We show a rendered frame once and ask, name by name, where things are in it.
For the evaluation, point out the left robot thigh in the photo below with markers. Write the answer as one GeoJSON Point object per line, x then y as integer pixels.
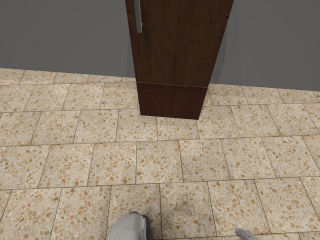
{"type": "Point", "coordinates": [128, 227]}

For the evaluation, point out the robot right hand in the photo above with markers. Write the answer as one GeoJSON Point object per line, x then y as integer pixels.
{"type": "Point", "coordinates": [244, 234]}

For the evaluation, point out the cupboard door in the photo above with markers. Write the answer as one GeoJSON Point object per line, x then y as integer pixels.
{"type": "Point", "coordinates": [178, 39]}

